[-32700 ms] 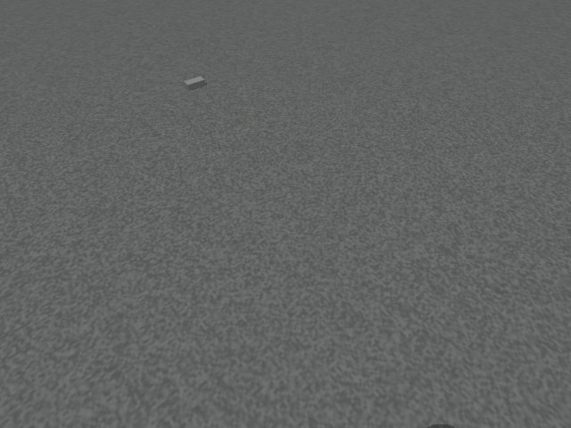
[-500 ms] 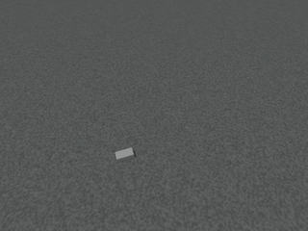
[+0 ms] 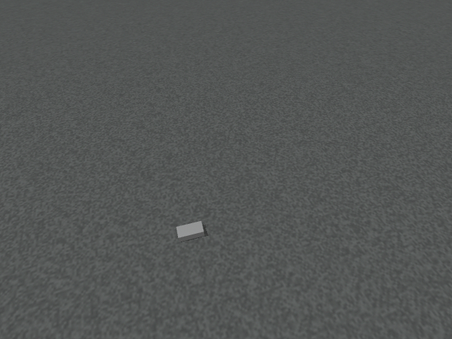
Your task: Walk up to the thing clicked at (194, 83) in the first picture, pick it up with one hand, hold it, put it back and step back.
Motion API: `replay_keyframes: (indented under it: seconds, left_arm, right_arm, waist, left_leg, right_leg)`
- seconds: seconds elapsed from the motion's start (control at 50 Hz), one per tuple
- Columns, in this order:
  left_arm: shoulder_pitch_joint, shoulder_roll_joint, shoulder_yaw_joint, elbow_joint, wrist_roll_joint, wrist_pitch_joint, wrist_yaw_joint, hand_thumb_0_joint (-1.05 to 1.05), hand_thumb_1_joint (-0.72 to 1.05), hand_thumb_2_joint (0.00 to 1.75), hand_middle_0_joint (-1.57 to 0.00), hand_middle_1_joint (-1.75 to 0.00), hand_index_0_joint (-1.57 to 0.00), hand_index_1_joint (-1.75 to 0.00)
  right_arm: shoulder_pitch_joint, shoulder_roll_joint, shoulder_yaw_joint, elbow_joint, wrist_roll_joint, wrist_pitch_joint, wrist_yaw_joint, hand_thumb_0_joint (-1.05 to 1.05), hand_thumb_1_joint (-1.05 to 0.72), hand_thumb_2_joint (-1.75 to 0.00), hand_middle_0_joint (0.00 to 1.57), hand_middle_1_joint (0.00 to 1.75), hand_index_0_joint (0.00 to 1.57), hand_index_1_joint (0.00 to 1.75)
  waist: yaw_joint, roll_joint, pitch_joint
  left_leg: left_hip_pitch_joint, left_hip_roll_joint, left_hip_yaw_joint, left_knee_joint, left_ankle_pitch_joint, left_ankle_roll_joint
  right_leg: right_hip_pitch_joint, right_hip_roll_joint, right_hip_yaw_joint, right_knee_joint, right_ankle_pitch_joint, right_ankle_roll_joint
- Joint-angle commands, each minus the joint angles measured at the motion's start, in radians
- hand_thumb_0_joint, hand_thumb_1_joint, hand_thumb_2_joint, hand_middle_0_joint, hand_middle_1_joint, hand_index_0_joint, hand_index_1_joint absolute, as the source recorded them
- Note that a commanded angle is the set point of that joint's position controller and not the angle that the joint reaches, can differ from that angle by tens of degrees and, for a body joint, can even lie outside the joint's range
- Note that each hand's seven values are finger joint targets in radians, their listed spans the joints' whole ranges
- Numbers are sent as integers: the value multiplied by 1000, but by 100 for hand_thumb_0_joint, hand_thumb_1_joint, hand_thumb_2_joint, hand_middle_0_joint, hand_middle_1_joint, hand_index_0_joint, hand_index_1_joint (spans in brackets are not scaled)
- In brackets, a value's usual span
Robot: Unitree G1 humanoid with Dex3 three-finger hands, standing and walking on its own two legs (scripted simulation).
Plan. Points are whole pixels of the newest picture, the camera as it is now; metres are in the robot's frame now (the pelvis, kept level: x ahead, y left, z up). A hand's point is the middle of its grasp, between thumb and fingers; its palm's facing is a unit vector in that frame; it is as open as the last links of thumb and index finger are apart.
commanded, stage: walk up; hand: left
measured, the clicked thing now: (190, 231) +0.75 +0.22 -0.76
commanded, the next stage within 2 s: none
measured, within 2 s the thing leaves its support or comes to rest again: neither
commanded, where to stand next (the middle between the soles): +0.34 +0.02 m, yaw -6 degrees
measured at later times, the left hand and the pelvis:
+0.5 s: hand (88, 307) +0.22 +0.31 -0.15, palm faces -0.15 -0.92 -0.36, open 7.4 cm; pelvis +0.14 +0.03 -0.01, yaw -5 degrees
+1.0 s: hand (134, 240) +0.39 +0.26 -0.18, palm faces -0.09 -0.93 -0.36, open 7.4 cm; pelvis +0.27 +0.01 -0.03, yaw -5 degrees
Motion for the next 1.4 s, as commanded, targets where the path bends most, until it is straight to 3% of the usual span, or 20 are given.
replay_keyframes:
  seconds: [0.0,0.08,0.1,0.12,0.16,0.26,0.42,0.54,0.6,0.7,0.78,0.9,0.94,0.98,1.18,1.22,1.24,1.26,1.32,1.38]
  left_arm:
    - [-39,305,72,-110,-2,-11,10,0,90,90,-20,-30,-20,-30]
    - [-140,262,54,-176,-7,10,-2,0,90,90,-20,-30,-20,-30]
    - [-112,205,36,-191,-5,16,-2,0,90,90,-20,-30,-20,-30]
    - [-69,140,15,-206,-14,19,3,0,90,90,-20,-30,-20,-30]
    - [21,246,35,-176,-24,30,13,0,90,90,-20,-30,-20,-30]
    - [149,281,52,-105,-25,23,-9,0,90,90,-20,-30,-20,-30]
    - [-11,224,35,-216,-19,11,-35,0,90,90,-20,-30,-20,-30]
    - [153,230,48,-165,-23,-23,-3,0,90,90,-20,-30,-20,-30]
    - [247,394,92,-189,-36,-33,22,0,90,90,-20,-30,-20,-30]
    - [128,276,44,-239,-53,-26,45,0,90,90,-20,-30,-20,-30]
    - [85,250,25,-269,-30,-24,64,0,90,90,-20,-30,-20,-30]
    - [-17,237,2,-280,-68,25,67,0,90,90,-20,-30,-20,-30]
    - [44,193,-6,-272,-84,51,72,0,90,90,-20,-30,-20,-30]
    - [67,227,-3,-223,-74,72,85,0,90,90,-20,-30,-20,-30]
    - [114,191,21,-143,-39,31,71,0,90,90,-20,-30,-20,-30]
    - [74,311,47,-168,-8,13,80,0,90,90,-20,-30,-20,-30]
    - [19,386,57,-184,-14,16,79,0,90,90,-20,-30,-20,-30]
    - [-38,413,59,-202,-6,14,80,0,90,90,-20,-30,-20,-30]
    - [-67,283,37,-201,-12,2,79,0,90,90,-20,-30,-20,-30]
    - [-10,279,33,-188,-6,-6,75,0,90,90,-20,-30,-20,-30]
  right_arm:
    - [-5,-180,-63,-114,3,-40,14,0,-90,-90,20,30,20,30]
    - [262,-187,-107,-53,5,-34,8,0,-90,-90,20,30,20,30]
    - [344,-222,-122,-38,-2,-37,-4,0,-90,-90,20,30,20,30]
    - [386,-298,-133,-50,-19,-44,-19,0,-90,-90,20,30,20,30]
    - [79,-374,-129,-170,3,-56,-27,0,-90,-90,20,30,20,30]
    - [48,-270,-93,-216,24,-87,-23,0,-90,-90,20,30,20,30]
    - [134,-288,-95,-244,31,-89,-20,0,-90,-90,20,30,20,30]
    - [161,-210,-62,-284,40,-56,-26,0,-90,-90,20,30,20,30]
    - [204,-204,-42,-300,50,-46,-41,0,-90,-90,20,30,20,30]
    - [185,-172,-42,-264,59,-33,-40,0,-90,-90,20,30,20,30]
    - [131,-142,-30,-260,59,-28,-43,0,-90,-90,20,30,20,30]
    - [138,-186,-57,-220,38,-37,-60,0,-90,-90,20,30,20,30]
    - [72,-298,-76,-269,34,-32,-64,0,-90,-90,20,30,20,30]
    - [-7,-295,-72,-266,44,-27,-69,0,-90,-90,20,30,20,30]
    - [-82,-232,-45,-281,45,24,-57,0,-90,-90,20,30,20,30]
    - [-96,-155,-22,-300,63,31,-47,0,-90,-90,20,30,20,30]
    - [-143,-173,-31,-310,55,40,-57,0,-90,-90,20,30,20,30]
    - [-140,-205,-50,-291,45,43,-65,0,-90,-90,20,30,20,30]
    - [-95,-181,-46,-246,60,25,-50,0,-90,-90,20,30,20,30]
    - [-105,-156,-26,-236,60,11,-45,0,-90,-90,20,30,20,30]
  waist:
    - [-18,-150,33]
    - [-166,-76,-3]
    - [-202,70,-15]
    - [-207,325,15]
    - [-74,165,147]
    - [-20,133,118]
    - [-72,113,115]
    - [8,-39,-54]
    - [58,-286,-134]
    - [-21,-150,-13]
    - [-13,-146,-26]
    - [-71,-57,-71]
    - [-41,148,-115]
    - [-28,170,-105]
    - [12,136,-175]
    - [-2,-99,-95]
    - [11,-171,-43]
    - [3,-210,-10]
    - [-35,-125,40]
    - [8,-202,-22]
  left_leg:
    - [-81,54,-15,-30,30,-2]
    - [393,-28,97,-181,247,-29]
    - [494,-2,12,-235,144,-19]
    - [394,213,-357,-463,-270,35]
    - [22,388,-618,-660,-500,141]
    - [55,240,-249,-570,-159,135]
    - [134,222,-67,-506,96,161]
    - [101,126,61,-34,542,88]
    - [-306,-37,17,426,-125,6]
    - [-179,0,-55,405,10,-11]
    - [-132,-8,2,123,97,-47]
    - [155,-21,-9,-196,603,-6]
    - [133,292,-394,-311,823,164]
    - [40,353,-465,-302,764,282]
    - [61,137,-151,-33,640,122]
    - [-222,-4,-69,108,325,9]
    - [-219,-66,-86,217,-93,-12]
    - [-147,-41,-142,319,-130,-19]
    - [-198,-80,-127,272,-40,-11]
    - [-149,-61,-53,89,8,-22]
  right_leg:
    - [-30,-247,280,-220,-368,-139]
    - [-439,-98,93,52,-489,-59]
    - [-568,-29,64,276,-522,-43]
    - [-650,109,35,601,-499,-18]
    - [-537,17,238,737,-279,1]
    - [-421,-36,172,636,-117,43]
    - [-361,-65,77,311,-8,51]
    - [54,20,-5,85,64,4]
    - [312,-391,670,-14,172,-243]
    - [-6,-228,237,43,548,-182]
    - [-28,-203,138,100,748,-183]
    - [-224,-130,103,357,304,-54]
    - [-264,62,57,581,-296,28]
    - [-215,20,149,743,-465,29]
    - [-38,36,14,88,-76,41]
    - [16,-206,386,49,48,-49]
    - [-148,-390,520,-5,81,-191]
    - [-260,-440,585,-12,118,-256]
    - [-117,-249,263,114,399,-152]
    - [6,-200,219,138,432,-99]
